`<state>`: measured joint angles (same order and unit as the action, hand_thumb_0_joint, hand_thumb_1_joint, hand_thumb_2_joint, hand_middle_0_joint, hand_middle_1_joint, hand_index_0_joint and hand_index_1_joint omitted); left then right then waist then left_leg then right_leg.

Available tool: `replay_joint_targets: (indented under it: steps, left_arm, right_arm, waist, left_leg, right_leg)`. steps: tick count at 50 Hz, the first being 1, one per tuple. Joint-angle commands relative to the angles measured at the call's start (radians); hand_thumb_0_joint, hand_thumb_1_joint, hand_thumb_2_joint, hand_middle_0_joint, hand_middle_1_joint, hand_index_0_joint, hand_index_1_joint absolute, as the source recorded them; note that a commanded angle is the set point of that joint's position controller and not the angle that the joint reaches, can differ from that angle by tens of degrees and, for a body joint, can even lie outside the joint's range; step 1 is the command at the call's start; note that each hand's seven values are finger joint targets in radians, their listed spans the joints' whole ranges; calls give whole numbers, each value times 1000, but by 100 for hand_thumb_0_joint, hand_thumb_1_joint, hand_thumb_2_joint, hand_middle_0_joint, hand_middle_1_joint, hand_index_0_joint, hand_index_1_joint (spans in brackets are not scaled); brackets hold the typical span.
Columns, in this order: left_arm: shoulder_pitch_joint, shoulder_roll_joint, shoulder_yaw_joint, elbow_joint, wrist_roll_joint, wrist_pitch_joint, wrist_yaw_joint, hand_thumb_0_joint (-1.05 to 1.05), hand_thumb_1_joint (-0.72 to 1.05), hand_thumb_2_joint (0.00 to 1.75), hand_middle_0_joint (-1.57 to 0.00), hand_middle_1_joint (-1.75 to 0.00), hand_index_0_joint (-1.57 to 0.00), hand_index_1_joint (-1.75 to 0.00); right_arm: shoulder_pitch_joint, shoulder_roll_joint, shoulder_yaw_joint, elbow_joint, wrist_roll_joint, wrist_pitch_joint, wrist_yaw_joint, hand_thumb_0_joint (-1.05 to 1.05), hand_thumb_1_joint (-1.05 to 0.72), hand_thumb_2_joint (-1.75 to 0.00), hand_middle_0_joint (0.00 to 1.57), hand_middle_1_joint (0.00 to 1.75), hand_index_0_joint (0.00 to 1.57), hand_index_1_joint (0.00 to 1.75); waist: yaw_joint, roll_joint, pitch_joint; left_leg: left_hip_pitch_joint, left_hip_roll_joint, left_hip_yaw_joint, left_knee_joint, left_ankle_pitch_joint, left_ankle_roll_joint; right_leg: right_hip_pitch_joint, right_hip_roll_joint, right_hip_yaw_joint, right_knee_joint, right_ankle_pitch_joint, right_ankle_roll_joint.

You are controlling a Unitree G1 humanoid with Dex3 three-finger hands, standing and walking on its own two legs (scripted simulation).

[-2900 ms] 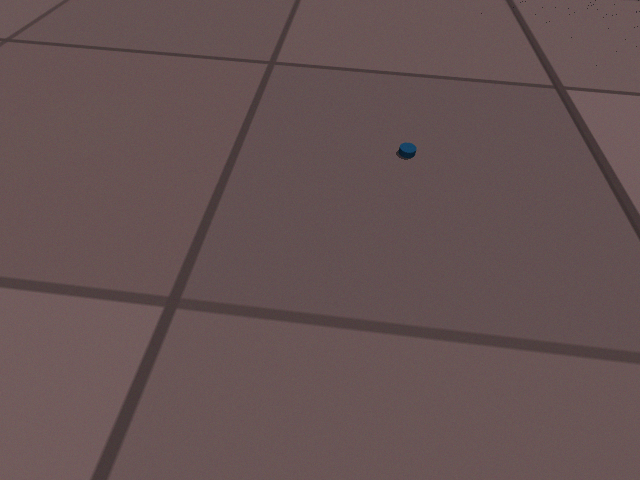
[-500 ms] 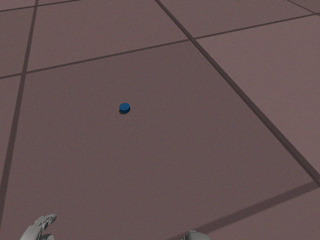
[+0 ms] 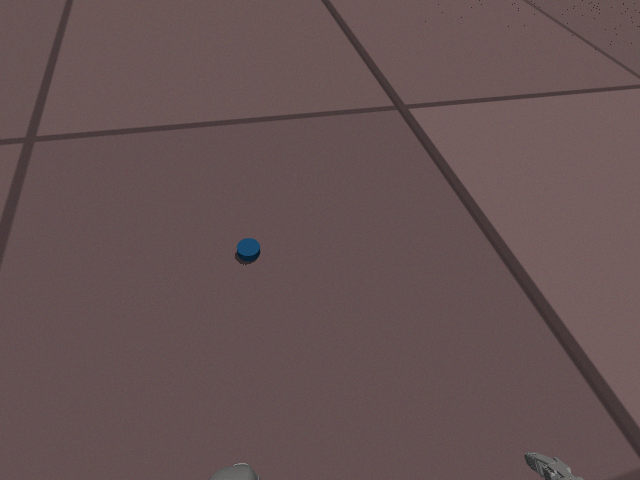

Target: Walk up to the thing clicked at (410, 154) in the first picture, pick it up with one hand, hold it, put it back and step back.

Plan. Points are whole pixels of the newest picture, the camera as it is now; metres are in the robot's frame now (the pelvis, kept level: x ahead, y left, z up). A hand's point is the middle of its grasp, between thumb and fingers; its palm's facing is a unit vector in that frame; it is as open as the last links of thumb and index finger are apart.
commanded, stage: walk up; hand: left
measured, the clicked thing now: (248, 249) +0.99 +0.24 -0.74
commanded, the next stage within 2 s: none
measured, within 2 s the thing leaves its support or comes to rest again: neither
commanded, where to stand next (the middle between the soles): +0.61 +0.01 m, yaw +0 degrees
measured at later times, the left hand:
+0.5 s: hand (169, 357) +0.29 +0.22 -0.11, palm faces -0.04 -0.91 -0.41, open 7.4 cm
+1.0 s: hand (149, 330) +0.36 +0.28 -0.16, palm faces +0.01 -0.94 -0.33, open 7.4 cm
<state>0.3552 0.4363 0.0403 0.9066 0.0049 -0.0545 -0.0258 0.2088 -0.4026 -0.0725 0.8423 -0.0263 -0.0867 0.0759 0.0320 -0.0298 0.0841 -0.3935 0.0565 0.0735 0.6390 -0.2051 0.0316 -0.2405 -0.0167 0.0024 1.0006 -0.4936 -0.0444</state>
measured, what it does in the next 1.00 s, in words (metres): walks ahead: right foot, then left foot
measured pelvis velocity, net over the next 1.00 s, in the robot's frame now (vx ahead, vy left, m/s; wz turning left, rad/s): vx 0.35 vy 0.01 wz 0.05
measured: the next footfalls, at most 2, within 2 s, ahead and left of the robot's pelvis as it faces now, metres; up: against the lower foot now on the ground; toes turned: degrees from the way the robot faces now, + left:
right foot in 0.40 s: +0.30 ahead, -0.16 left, +0.00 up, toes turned -5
left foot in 0.88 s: +0.46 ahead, +0.12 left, +0.00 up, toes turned +7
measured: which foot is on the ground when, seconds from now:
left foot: down 0.00-0.42, up 0.44-0.86, down 0.88-1.00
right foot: up 0.00-0.38, down 0.40-0.92, up 0.94-1.00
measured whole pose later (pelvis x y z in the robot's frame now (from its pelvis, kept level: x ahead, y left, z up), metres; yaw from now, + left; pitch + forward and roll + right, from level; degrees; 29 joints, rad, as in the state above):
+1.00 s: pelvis +0.35 +0.01 +0.00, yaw +3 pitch -3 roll -2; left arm 0.34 0.43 0.03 0.90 0.01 -0.04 -0.02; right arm 0.24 -0.40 -0.07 0.85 -0.02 -0.07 0.07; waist 0.02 -0.03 0.10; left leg -0.36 0.04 0.05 0.62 -0.21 0.04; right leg -0.28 -0.03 -0.03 1.01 -0.48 -0.04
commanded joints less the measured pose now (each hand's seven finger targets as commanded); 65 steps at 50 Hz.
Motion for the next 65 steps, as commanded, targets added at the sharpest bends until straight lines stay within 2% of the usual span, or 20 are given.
replay_joint_targets:
  steps: [1, 4, 10, 19, 20, 21, 22, 23, 26, 28, 35, 41, 44, 45, 46, 47, 49, 52, 60, 65]
  left_arm:
    - [-8, 220, 55, -76, -14, -43, 10, 0, 90, 90, -20, -30, -20, -30]
    - [61, 187, 54, -47, -16, -22, -12, 0, 90, 90, -20, -30, -20, -30]
    - [-104, 166, 60, -92, 5, -15, -42, 0, 90, 90, -20, -30, -20, -30]
    - [-46, 188, 88, -37, 10, -46, -28, 0, 90, 90, -20, -30, -20, -30]
    - [44, 226, 104, -19, 13, -56, -15, 0, 90, 90, -20, -30, -20, -30]
    - [88, 301, 121, -27, 13, -65, -3, 0, 90, 90, -20, -30, -20, -30]
    - [63, 324, 117, -35, 2, -60, 0, 0, 90, 90, -20, -30, -20, -30]
    - [38, 324, 115, -46, -11, -54, 3, 0, 90, 90, -20, -30, -20, -30]
    - [-32, 237, 86, -66, -21, -58, 16, 0, 90, 90, -20, -30, -20, -30]
    - [-67, 225, 79, -75, -17, -61, 15, 0, 90, 90, -20, -30, -20, -30]
    - [-52, 239, 90, -115, 5, -64, 6, 0, 90, 90, -20, -30, -20, -30]
    - [-35, 250, 91, -113, 1, -57, 3, 0, 90, 90, -20, -30, -20, -30]
    - [-38, 228, 72, -117, -1, -46, 6, 0, 90, 90, -20, -30, -20, -30]
    - [0, 175, 51, -122, 1, -43, 5, 0, 90, 90, -20, -30, -20, -30]
    - [54, 90, 29, -134, -10, -38, 2, 0, 90, 90, -20, -30, -20, -30]
    - [47, 165, 50, -110, -10, -26, 14, 0, 90, 90, -20, -30, -20, -30]
    - [-16, 230, 53, -95, -6, -20, 23, 0, 90, 90, -20, -30, -20, -30]
    - [54, 192, 51, -50, -17, -8, 4, 0, 90, 90, -20, -30, -20, -30]
    - [-32, 175, 57, -61, 4, 2, -19, 0, 90, 90, -20, -30, -20, -30]
    - [-103, 145, 51, -79, 8, -15, -24, 0, 90, 90, -20, -30, -20, -30]
  right_arm:
    - [126, -275, -71, -54, 31, -15, -42, 0, -90, -90, 20, 30, 20, 30]
    - [86, -248, -55, -58, 37, -26, -41, 0, -90, -90, 20, 30, 20, 30]
    - [113, -278, -62, -69, 26, -27, -36, 0, -90, -90, 20, 30, 20, 30]
    - [114, -233, -44, -84, 23, -5, -36, 0, -90, -90, 20, 30, 20, 30]
    - [170, -184, -25, -79, 22, -5, -36, 0, -90, -90, 20, 30, 20, 30]
    - [221, -113, -1, -92, 23, -4, -33, 0, -90, -90, 20, 30, 20, 30]
    - [199, -198, -20, -65, 21, 11, -42, 0, -90, -90, 20, 30, 20, 30]
    - [167, -253, -33, -52, 15, 16, -53, 0, -90, -90, 20, 30, 20, 30]
    - [174, -217, -30, -8, 41, 20, -48, 0, -90, -90, 20, 30, 20, 30]
    - [206, -197, -28, 6, 34, 34, -39, 0, -90, -90, 20, 30, 20, 30]
    - [64, -193, -46, -27, 7, 41, -7, 0, -90, -90, 20, 30, 20, 30]
    - [-9, -175, -43, -42, 3, 18, 3, 0, -90, -90, 20, 30, 20, 30]
    - [114, -201, -56, -1, 0, 4, -7, 0, -90, -90, 20, 30, 20, 30]
    - [230, -256, -76, 30, -6, -2, -20, 0, -90, -90, 20, 30, 20, 30]
    - [273, -346, -99, 13, -15, -6, -34, 0, -90, -90, 20, 30, 20, 30]
    - [249, -368, -103, -15, 12, -6, -38, 0, -90, -90, 20, 30, 20, 30]
    - [187, -323, -90, -25, 33, 5, -43, 0, -90, -90, 20, 30, 20, 30]
    - [114, -248, -53, -41, 32, -9, -51, 0, -90, -90, 20, 30, 20, 30]
    - [120, -259, -63, -66, 21, -13, -48, 0, -90, -90, 20, 30, 20, 30]
    - [135, -261, -65, -72, 17, 1, -41, 0, -90, -90, 20, 30, 20, 30]
  waist:
    - [-70, 115, -66]
    - [-22, 164, -51]
    - [-62, 175, 25]
    - [13, 24, -90]
    - [49, -117, -168]
    - [46, -309, -213]
    - [54, -202, -132]
    - [53, -167, -114]
    - [-1, -98, -51]
    - [-31, -135, -51]
    - [7, -94, 19]
    - [15, -87, -7]
    - [-66, 14, -86]
    - [-119, 179, -160]
    - [-116, 417, -200]
    - [-119, 287, -192]
    - [-94, 164, -72]
    - [-35, 165, -21]
    - [-64, 169, 31]
    - [-76, 151, 34]
  left_leg:
    - [346, 275, -403, -364, 24, 179]
    - [222, 190, -197, -379, 91, 146]
    - [201, 217, -183, -448, -104, 210]
    - [115, 151, -88, -104, 55, 119]
    - [68, 71, -24, 140, 50, 90]
    - [-106, -36, 12, 368, -276, 35]
    - [-243, -82, -47, 466, -321, 12]
    - [-270, -33, -95, 519, -303, 15]
    - [-184, -11, -189, 458, -160, 14]
    - [-105, -20, -160, 414, -107, 2]
    - [-156, 24, -134, 155, -14, -42]
    - [-29, 32, -54, -43, 28, -16]
    - [243, -33, 3, -136, 26, 13]
    - [424, 1, -84, -182, -95, 50]
    - [568, 236, -466, -266, -179, 132]
    - [537, 360, -733, -380, -246, 214]
    - [356, 336, -591, -368, -129, 236]
    - [231, 193, -277, -369, 85, 103]
    - [235, 193, -213, -472, -148, 175]
    - [244, 197, -169, -407, -50, 186]
  right_leg:
    - [-378, -42, 118, 181, 112, -6]
    - [-278, -64, 50, 86, 203, 22]
    - [-312, -114, 3, -209, 271, 51]
    - [142, -25, -47, -495, 321, 9]
    - [276, -74, 40, -570, 210, -13]
    - [374, -317, 406, -665, 73, -71]
    - [354, -407, 615, -760, 11, -159]
    - [328, -430, 644, -749, 54, -215]
    - [197, -275, 280, -712, 444, -92]
    - [110, -222, 155, -718, 525, -89]
    - [54, -263, 112, -817, 115, -174]
    - [84, -268, 52, -699, 305, -156]
    - [3, -202, -30, -460, 445, -107]
    - [-100, -138, -77, -196, 456, -75]
    - [-336, -20, -113, 62, 102, -7]
    - [-420, 44, -38, 143, -71, -6]
    - [-400, -34, 73, 210, 0, -10]
    - [-283, -64, 93, 69, 151, 5]
    - [-343, -82, 47, -129, 279, 62]
    - [-264, -88, -11, -333, 308, 44]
